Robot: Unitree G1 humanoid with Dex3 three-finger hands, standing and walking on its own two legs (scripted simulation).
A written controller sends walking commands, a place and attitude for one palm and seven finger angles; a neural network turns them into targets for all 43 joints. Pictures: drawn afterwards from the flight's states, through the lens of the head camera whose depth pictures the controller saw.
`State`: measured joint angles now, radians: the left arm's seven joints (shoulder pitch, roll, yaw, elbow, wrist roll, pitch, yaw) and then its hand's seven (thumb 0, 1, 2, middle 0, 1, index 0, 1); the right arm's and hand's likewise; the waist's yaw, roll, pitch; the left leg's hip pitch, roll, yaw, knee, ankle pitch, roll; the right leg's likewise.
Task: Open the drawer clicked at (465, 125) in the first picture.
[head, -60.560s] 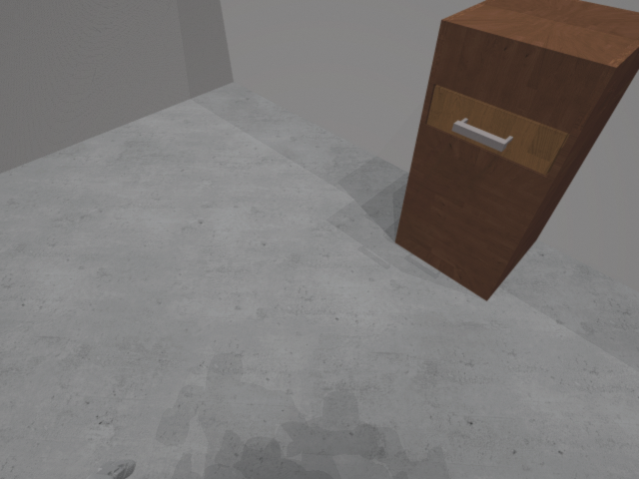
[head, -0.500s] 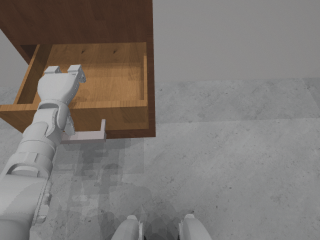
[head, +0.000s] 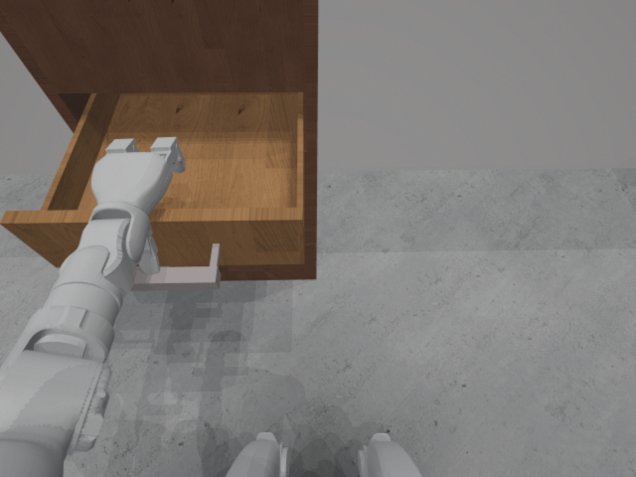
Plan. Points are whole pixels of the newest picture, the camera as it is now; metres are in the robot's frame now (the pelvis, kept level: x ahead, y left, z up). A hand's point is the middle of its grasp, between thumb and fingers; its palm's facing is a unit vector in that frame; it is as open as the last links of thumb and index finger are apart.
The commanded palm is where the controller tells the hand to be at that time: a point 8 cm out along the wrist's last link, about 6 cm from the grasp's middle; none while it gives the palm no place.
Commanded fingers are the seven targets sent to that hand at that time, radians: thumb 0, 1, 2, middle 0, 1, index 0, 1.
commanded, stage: re-aim the fingers above the handle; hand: left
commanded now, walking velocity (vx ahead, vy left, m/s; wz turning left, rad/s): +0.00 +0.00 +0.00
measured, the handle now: (164, 265) +0.40 +0.23 -0.03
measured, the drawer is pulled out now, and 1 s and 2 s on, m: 0.25 0.25 0.25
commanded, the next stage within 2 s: lower the fingers behind the handle in 0.40 s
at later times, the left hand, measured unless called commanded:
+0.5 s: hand (151, 204) +0.46 +0.24 +0.03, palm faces -0.05 +0.00 -1.00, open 14.5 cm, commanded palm +0.43 +0.21 +0.01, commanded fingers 0.00 -0.50 0.30 -0.30 -1.20 -0.30 -1.20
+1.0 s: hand (153, 204) +0.46 +0.24 +0.03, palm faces -0.04 +0.02 -1.00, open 14.5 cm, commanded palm +0.42 +0.21 -0.02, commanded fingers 0.00 -0.50 0.30 -0.30 -1.20 -0.30 -1.20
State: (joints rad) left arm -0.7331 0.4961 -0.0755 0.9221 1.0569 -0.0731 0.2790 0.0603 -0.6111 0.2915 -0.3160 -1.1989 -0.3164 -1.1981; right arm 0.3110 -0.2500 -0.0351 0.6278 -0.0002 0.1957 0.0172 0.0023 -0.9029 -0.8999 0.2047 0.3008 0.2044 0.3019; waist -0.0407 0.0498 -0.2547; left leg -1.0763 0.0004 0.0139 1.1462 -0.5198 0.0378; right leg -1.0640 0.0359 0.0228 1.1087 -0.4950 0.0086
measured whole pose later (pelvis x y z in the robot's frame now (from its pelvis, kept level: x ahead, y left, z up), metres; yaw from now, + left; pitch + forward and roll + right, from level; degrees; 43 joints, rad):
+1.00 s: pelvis -0.02 +0.00 -0.02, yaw +1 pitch +27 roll -2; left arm -0.84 0.51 -0.11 0.95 1.08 -0.04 0.23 0.03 -0.61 0.18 -0.32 -1.20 -0.32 -1.20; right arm 0.29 -0.25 -0.02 0.64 0.01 0.17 0.01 0.00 -0.90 -0.90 0.21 0.30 0.20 0.30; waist -0.06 0.04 -0.27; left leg -1.19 -0.01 0.01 1.23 -0.52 0.04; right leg -1.17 0.02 0.01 1.20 -0.50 0.01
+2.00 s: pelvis -0.03 -0.01 -0.05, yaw +3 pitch +29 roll +0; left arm -0.88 0.56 -0.13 0.86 1.04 -0.04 0.15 -0.01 -0.61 0.18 -0.32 -1.20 -0.32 -1.20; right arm 0.22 -0.26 0.01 0.63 0.03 0.16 -0.04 0.00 -0.90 -0.90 0.21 0.30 0.20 0.30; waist -0.06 0.03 -0.28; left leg -1.31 -0.03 0.00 1.33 -0.53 0.03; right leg -1.30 0.01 0.00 1.33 -0.54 0.00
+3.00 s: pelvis -0.01 +0.00 -0.01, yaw +0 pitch +27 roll -1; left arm -0.75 0.52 -0.08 0.92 1.04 -0.10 0.24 -0.03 -0.61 0.22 -0.32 -1.20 -0.32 -1.20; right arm 0.33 -0.26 -0.03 0.63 0.01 0.19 0.00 0.00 -0.90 -0.90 0.20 0.30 0.20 0.30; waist -0.05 0.06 -0.25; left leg -1.12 0.00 0.01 1.17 -0.51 0.03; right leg -1.11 0.04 0.02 1.14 -0.49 0.01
